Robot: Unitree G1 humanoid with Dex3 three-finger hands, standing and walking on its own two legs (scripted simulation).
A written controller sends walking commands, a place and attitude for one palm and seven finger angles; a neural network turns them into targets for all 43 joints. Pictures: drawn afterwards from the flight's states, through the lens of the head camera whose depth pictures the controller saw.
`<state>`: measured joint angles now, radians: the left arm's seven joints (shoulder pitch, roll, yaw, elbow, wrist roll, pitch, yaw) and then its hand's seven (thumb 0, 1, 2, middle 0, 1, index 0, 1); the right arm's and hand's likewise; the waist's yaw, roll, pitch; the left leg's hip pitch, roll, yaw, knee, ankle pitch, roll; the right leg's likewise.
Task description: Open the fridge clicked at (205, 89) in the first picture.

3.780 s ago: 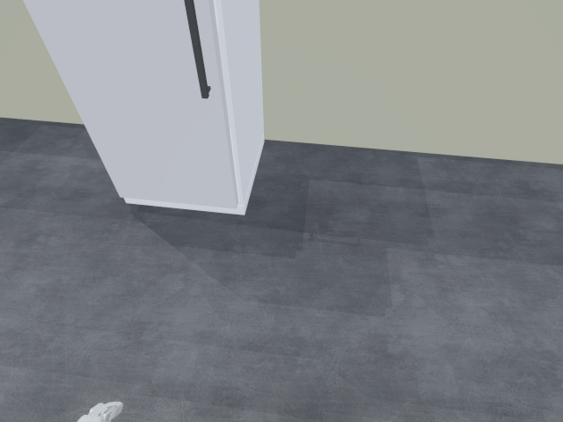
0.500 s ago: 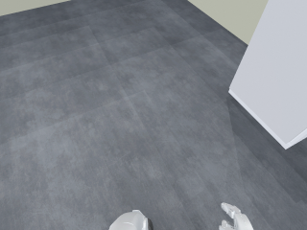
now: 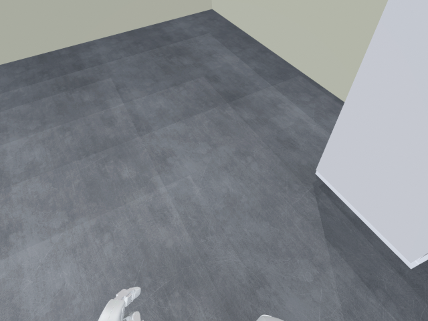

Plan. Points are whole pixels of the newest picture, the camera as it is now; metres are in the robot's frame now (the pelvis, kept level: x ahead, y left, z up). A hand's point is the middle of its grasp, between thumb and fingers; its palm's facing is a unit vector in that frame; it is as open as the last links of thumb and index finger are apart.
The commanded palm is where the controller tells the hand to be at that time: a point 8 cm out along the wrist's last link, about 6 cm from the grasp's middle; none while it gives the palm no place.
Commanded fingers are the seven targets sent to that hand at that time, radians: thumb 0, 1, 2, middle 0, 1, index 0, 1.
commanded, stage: walk to a spot facing it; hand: right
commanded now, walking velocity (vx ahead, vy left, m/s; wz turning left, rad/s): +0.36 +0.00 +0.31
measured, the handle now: out of the picture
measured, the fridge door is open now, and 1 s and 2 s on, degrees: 0 0 0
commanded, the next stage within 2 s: turn to face it in 0.32 s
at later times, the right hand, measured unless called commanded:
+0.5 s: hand (270, 229) +0.36 -0.13 -0.16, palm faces -0.23 +0.95 -0.20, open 7.3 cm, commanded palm none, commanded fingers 0.00 -0.90 -0.90 0.20 0.30 0.20 0.30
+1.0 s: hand (269, 210) +0.41 -0.14 -0.17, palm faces +0.09 +0.98 -0.17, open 7.3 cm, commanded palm none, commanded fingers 0.00 -0.90 -0.90 0.20 0.30 0.20 0.30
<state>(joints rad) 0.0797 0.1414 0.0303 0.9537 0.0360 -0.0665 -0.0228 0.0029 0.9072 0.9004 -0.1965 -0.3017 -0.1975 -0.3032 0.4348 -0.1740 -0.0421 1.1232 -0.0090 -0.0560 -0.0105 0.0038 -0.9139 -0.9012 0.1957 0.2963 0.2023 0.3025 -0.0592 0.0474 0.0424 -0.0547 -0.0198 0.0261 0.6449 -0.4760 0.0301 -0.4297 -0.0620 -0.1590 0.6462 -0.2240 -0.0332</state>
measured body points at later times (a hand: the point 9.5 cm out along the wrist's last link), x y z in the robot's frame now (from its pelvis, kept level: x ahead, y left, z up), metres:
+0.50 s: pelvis +0.22 +0.03 +0.00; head +0.26 +0.04 +0.45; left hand +0.07 +0.21 -0.15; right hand +0.37 -0.18 -0.14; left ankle +0.31 +0.13 -0.71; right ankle +0.08 -0.09 -0.72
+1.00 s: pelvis +0.32 +0.05 +0.00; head +0.35 +0.02 +0.45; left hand +0.39 +0.30 -0.13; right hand +0.41 -0.19 -0.15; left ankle +0.31 +0.13 -0.72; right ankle +0.35 -0.07 -0.72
